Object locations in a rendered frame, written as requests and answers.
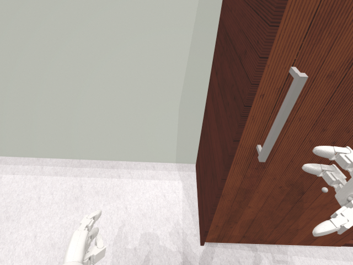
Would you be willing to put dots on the right robot hand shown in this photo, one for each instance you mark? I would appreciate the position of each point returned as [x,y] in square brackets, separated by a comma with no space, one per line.
[342,219]

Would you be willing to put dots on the left robot hand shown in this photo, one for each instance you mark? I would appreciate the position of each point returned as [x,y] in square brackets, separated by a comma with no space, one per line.
[79,243]

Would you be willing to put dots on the handle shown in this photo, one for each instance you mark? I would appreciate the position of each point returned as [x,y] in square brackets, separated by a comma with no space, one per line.
[288,103]

